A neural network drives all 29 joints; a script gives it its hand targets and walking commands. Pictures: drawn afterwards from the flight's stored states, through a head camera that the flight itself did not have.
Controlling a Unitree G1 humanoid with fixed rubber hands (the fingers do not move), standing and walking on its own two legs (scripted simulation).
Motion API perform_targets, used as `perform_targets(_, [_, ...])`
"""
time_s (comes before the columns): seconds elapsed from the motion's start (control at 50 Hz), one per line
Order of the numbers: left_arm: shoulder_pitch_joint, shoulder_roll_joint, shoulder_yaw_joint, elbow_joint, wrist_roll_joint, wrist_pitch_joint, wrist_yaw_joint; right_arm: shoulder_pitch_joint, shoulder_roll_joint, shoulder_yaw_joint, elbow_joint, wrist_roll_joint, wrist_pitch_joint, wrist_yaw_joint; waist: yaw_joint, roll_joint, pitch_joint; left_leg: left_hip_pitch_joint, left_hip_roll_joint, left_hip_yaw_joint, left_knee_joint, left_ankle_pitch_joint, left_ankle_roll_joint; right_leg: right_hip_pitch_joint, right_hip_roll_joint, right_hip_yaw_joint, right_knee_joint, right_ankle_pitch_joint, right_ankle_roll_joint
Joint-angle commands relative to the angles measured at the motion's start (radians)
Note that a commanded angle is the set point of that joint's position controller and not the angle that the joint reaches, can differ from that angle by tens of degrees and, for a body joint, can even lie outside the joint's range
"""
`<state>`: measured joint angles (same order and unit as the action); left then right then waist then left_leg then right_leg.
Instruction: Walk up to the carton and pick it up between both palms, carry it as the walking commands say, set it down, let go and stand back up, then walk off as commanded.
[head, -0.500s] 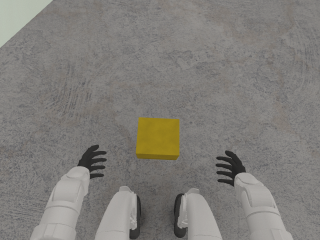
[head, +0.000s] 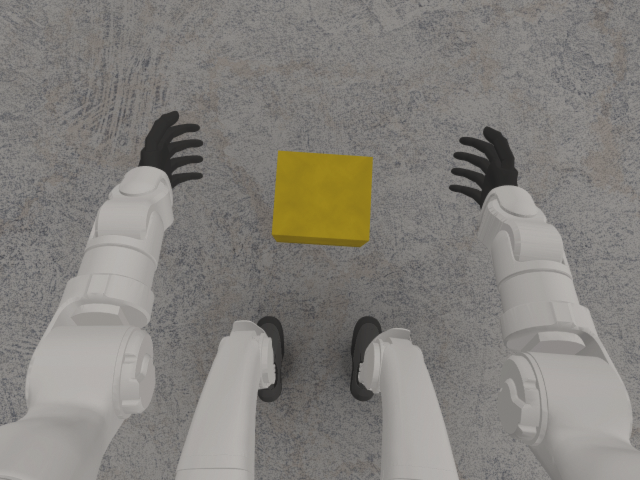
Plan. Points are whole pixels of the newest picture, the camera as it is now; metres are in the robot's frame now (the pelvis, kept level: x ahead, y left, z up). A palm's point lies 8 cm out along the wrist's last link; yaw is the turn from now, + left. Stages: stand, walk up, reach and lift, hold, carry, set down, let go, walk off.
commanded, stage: reach and lift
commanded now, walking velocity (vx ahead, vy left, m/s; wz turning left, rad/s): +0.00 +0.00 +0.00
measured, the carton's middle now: (321, 202) +0.53 +0.01 -0.58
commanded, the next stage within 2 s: none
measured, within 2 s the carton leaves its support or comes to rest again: neither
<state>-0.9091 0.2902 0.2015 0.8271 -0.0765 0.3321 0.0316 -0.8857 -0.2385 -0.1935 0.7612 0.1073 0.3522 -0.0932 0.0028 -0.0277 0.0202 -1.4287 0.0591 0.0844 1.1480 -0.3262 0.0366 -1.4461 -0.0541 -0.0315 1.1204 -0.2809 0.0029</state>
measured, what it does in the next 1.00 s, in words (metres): lowers itself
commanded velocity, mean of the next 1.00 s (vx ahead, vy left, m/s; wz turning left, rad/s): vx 0.00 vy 0.00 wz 0.00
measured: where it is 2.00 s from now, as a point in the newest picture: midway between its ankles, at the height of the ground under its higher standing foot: (318, 373)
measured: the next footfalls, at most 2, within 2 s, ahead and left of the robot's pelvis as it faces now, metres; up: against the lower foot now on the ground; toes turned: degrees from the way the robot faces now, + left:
none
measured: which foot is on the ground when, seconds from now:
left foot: down 0.00-1.00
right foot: down 0.00-1.00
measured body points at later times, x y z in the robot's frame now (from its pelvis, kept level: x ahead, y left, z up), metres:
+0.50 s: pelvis +0.02 -0.01 -0.01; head +0.38 +0.01 +0.26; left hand +0.54 +0.22 -0.17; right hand +0.54 -0.20 -0.16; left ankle +0.09 +0.11 -0.61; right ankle +0.11 -0.14 -0.61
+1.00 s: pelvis -0.03 -0.02 -0.17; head +0.34 +0.02 +0.06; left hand +0.52 +0.22 -0.34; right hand +0.53 -0.18 -0.33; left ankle +0.09 +0.11 -0.61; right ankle +0.11 -0.14 -0.61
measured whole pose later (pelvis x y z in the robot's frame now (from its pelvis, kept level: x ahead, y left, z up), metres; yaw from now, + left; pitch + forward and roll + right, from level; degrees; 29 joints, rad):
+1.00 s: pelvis -0.03 -0.02 -0.17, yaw +3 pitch +30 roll -1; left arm -1.40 0.47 0.09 0.79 -0.24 0.30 0.10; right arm -1.36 -0.34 -0.17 0.73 0.24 0.30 -0.21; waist -0.01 -0.03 0.52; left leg -1.89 0.03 0.00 1.86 -0.50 0.01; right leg -1.88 -0.03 0.00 1.84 -0.49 0.01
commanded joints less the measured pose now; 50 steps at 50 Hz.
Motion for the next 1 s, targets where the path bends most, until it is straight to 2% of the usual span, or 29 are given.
perform_targets(0.0, [-0.327, 0.187, 0.025, -0.123, 0.015, -0.087, -0.013, -0.285, -0.189, -0.062, -0.173, -0.009, -0.104, 0.009, 0.004, 0.116, -1.147, 0.675, -0.081, -0.078, -0.106, 0.351, -0.036, 0.433, 0.112, -0.031, -0.071, 0.182, 0.026])
perform_targets(0.02, [-0.408, 0.184, 0.021, -0.156, -0.019, -0.107, -0.029, -0.351, -0.192, -0.055, -0.146, -0.009, -0.116, 0.013, 0.000, 0.037, -1.115, 0.643, -0.081, -0.077, -0.111, 0.224, -0.045, 0.428, 0.106, -0.032, -0.092, 0.111, 0.015])
perform_targets(0.06, [-0.471, 0.190, 0.021, -0.160, -0.017, -0.119, -0.038, -0.397, -0.187, -0.089, -0.150, -0.006, -0.124, 0.012, -0.022, 0.084, -1.123, 0.623, -0.095, -0.077, -0.128, 0.155, -0.044, 0.404, 0.114, -0.043, -0.085, 0.043, 0.028])
perform_targets(0.12, [-0.479, 0.249, 0.048, -0.061, -0.005, -0.144, -0.039, -0.422, -0.159, -0.059, -0.086, -0.015, -0.138, 0.005, 0.000, 0.088, -1.259, 0.629, -0.095, -0.078, -0.068, 0.402, -0.034, 0.490, 0.115, -0.026, -0.023, 0.247, 0.025])
perform_targets(0.18, [-0.415, 0.182, 0.049, -0.085, -0.010, -0.173, -0.045, -0.380, -0.166, -0.111, -0.151, -0.041, -0.186, 0.026, -0.051, 0.084, -1.271, 0.667, -0.095, -0.106, -0.060, 0.595, -0.043, 0.449, 0.128, -0.023, -0.034, 0.393, 0.029])
perform_targets(0.2, [-0.476, 0.237, 0.089, -0.099, 0.010, -0.194, -0.055, -0.439, -0.152, -0.079, -0.175, -0.040, -0.198, 0.030, 0.011, 0.078, -1.307, 0.633, -0.103, -0.073, -0.058, 0.570, -0.044, 0.487, 0.119, -0.001, -0.044, 0.419, 0.021])
perform_targets(0.26, [-0.474, 0.252, 0.162, -0.149, 0.042, -0.206, -0.066, -0.431, -0.144, -0.079, -0.215, -0.062, -0.197, 0.019, 0.003, -0.024, -1.343, 0.399, -0.133, -0.046, -0.080, 0.527, -0.033, 0.746, 0.110, 0.027, -0.019, 0.623, 0.017])
perform_targets(0.28, [-0.457, 0.259, 0.162, -0.122, 0.052, -0.207, -0.073, -0.395, -0.128, -0.109, -0.165, -0.079, -0.184, 0.014, 0.008, 0.030, -1.382, 0.384, -0.135, -0.048, -0.108, 0.530, -0.025, 0.799, 0.095, 0.046, -0.013, 0.631, 0.015])
perform_targets(0.36, [-0.445, 0.197, 0.137, -0.314, 0.066, -0.200, -0.070, -0.443, -0.172, -0.189, -0.369, -0.137, -0.193, 0.039, -0.052, 0.041, -1.633, 0.740, -0.113, -0.086, -0.052, 0.720, -0.032, 0.558, 0.145, -0.035, 0.013, 0.545, 0.029])
perform_targets(0.38, [-0.501, 0.209, 0.131, -0.283, 0.076, -0.188, -0.063, -0.419, -0.164, -0.125, -0.329, -0.080, -0.191, 0.045, 0.001, 0.101, -1.642, 0.775, -0.108, -0.082, 0.005, 0.673, -0.034, 0.493, 0.138, -0.006, 0.007, 0.502, 0.024])
perform_targets(0.42, [-0.391, 0.197, 0.128, -0.240, 0.097, -0.171, -0.060, -0.318, -0.148, -0.153, -0.233, -0.086, -0.166, 0.046, -0.037, 0.079, -1.612, 0.800, -0.118, -0.083, 0.046, 0.621, -0.040, 0.425, 0.154, -0.044, 0.048, 0.382, 0.041])
perform_targets(0.5, [-0.550, 0.242, 0.131, -0.300, 0.073, -0.193, -0.051, -0.506, -0.127, -0.138, -0.366, -0.065, -0.200, 0.038, -0.005, 0.021, -1.531, 0.592, -0.134, -0.075, 0.122, 0.548, -0.034, 0.396, 0.139, -0.039, 0.118, 0.396, 0.058])
perform_targets(0.52, [-0.475, 0.181, 0.103, -0.250, 0.054, -0.194, -0.049, -0.395, -0.151, -0.122, -0.227, -0.049, -0.203, 0.031, -0.038, 0.008, -1.494, 0.565, -0.138, -0.072, 0.129, 0.546, -0.039, 0.419, 0.139, -0.037, 0.127, 0.408, 0.045])
perform_targets(0.54, [-0.546, 0.229, 0.121, -0.211, 0.077, -0.198, -0.050, -0.448, -0.139, -0.133, -0.197, -0.015, -0.196, 0.026, 0.006, 0.108, -1.447, 0.564, -0.130, -0.081, 0.181, 0.519, -0.045, 0.306, 0.140, -0.008, 0.155, 0.331, 0.035])
perform_targets(0.58, [-0.545, 0.214, 0.101, -0.190, 0.067, -0.196, -0.037, -0.493, -0.135, -0.127, -0.215, -0.024, -0.209, 0.015, -0.025, 0.029, -1.428, 0.468, -0.133, -0.073, 0.193, 0.417, -0.041, 0.323, 0.153, -0.043, 0.207, 0.316, 0.045])
perform_targets(0.62, [-0.544, 0.240, 0.063, -0.165, 0.045, -0.177, -0.032, -0.524, -0.154, -0.070, -0.238, 0.012, -0.196, -0.005, -0.001, 0.087, -1.524, 0.428, -0.149, -0.049, 0.265, 0.361, -0.041, 0.361, 0.143, -0.028, 0.266, 0.283, 0.042])
perform_targets(0.64, [-0.589, 0.288, 0.115, -0.337, 0.033, -0.177, -0.016, -0.571, -0.231, -0.106, -0.393, 0.000, -0.193, -0.026, 0.003, 0.012, -1.702, 0.474, -0.154, -0.032, 0.286, 0.404, -0.048, 0.456, 0.154, -0.047, 0.293, 0.340, 0.050])
perform_targets(0.66, [-0.510, 0.280, 0.052, -0.113, 0.032, -0.152, -0.008, -0.434, -0.208, -0.089, -0.089, -0.004, -0.170, -0.032, -0.063, 0.109, -1.509, 0.403, -0.140, -0.039, 0.306, 0.303, -0.057, 0.343, 0.152, -0.054, 0.346, 0.228, 0.040])
perform_targets(0.68, [-0.616, 0.286, 0.089, -0.209, 0.006, -0.163, -0.003, -0.598, -0.194, -0.091, -0.255, 0.001, -0.170, -0.039, -0.017, 0.000, -1.471, 0.320, -0.148, -0.035, 0.323, 0.234, -0.051, 0.342, 0.143, -0.037, 0.327, 0.172, 0.049])
perform_targets(0.7, [-0.708, 0.297, 0.004, -0.315, -0.024, -0.160, 0.012, -0.623, -0.218, -0.097, -0.327, 0.016, -0.181, -0.051, -0.072, 0.064, -1.622, 0.411, -0.153, -0.044, 0.329, 0.271, -0.051, 0.405, 0.167, -0.063, 0.369, 0.226, 0.050])
perform_targets(0.78, [-0.786, 0.366, -0.063, -0.303, -0.123, -0.084, 0.045, -0.706, -0.304, -0.033, -0.278, 0.113, -0.117, -0.068, -0.035, 0.147, -1.780, 0.586, -0.108, -0.041, 0.425, 0.174, -0.055, 0.413, 0.126, -0.051, 0.455, 0.099, 0.028])
perform_targets(0.84, [-0.709, 0.405, -0.004, -0.301, -0.123, -0.095, 0.054, -0.698, -0.270, 0.011, -0.356, 0.089, -0.105, -0.110, -0.009, -0.060, -1.828, 0.305, -0.138, -0.015, 0.478, 0.293, -0.028, 0.629, 0.150, -0.023, 0.542, 0.351, 0.028])
perform_targets(0.86, [-0.668, 0.370, -0.024, -0.127, -0.114, -0.084, 0.046, -0.614, -0.269, -0.022, -0.138, 0.094, -0.101, -0.107, -0.033, 0.013, -1.508, 0.152, -0.125, -0.026, 0.491, 0.192, -0.022, 0.422, 0.130, -0.018, 0.540, 0.220, 0.018])
perform_targets(0.88, [-0.786, 0.375, -0.069, -0.323, -0.138, -0.099, 0.047, -0.777, -0.259, -0.033, -0.403, 0.136, -0.108, -0.109, 0.016, 0.034, -1.747, 0.316, -0.120, -0.022, 0.501, 0.228, -0.022, 0.497, 0.120, -0.026, 0.563, 0.212, 0.027])
perform_targets(0.9, [-0.887, 0.430, -0.052, -0.416, -0.153, -0.084, 0.071, -0.806, -0.334, -0.006, -0.341, 0.109, -0.093, -0.124, -0.017, 0.043, -1.799, 0.359, -0.119, -0.019, 0.498, 0.240, -0.033, 0.469, 0.135, -0.039, 0.573, 0.214, 0.015])
perform_targets(0.92, [-0.846, 0.454, -0.017, -0.171, -0.134, -0.073, 0.080, -0.801, -0.303, -0.003, -0.196, 0.149, -0.086, -0.123, 0.034, 0.060, -1.656, 0.323, -0.107, -0.032, 0.528, 0.144, -0.017, 0.381, 0.123, -0.025, 0.585, 0.085, 0.007])
perform_targets(0.94, [-0.913, 0.437, -0.060, -0.321, -0.161, -0.073, 0.085, -0.875, -0.324, -0.013, -0.308, 0.149, -0.086, -0.131, -0.020, 0.063, -1.682, 0.345, -0.107, -0.015, 0.520, 0.113, -0.023, 0.374, 0.130, -0.052, 0.571, 0.046, 0.008])
perform_targets(0.96, [-0.861, 0.365, -0.096, -0.125, -0.166, -0.073, 0.079, -0.806, -0.309, -0.009, -0.110, 0.129, -0.091, -0.123, -0.024, 0.082, -1.465, 0.256, -0.104, -0.034, 0.544, 0.074, -0.025, 0.213, 0.115, -0.051, 0.609, 0.004, 0.005])
perform_targets(0.98, [-0.928, 0.413, -0.099, -0.198, -0.181, -0.088, 0.084, -0.875, -0.354, -0.044, -0.204, 0.129, -0.109, -0.128, -0.035, 0.093, -1.579, 0.352, -0.095, -0.048, 0.554, 0.070, -0.027, 0.228, 0.111, -0.069, 0.626, -0.022, 0.004])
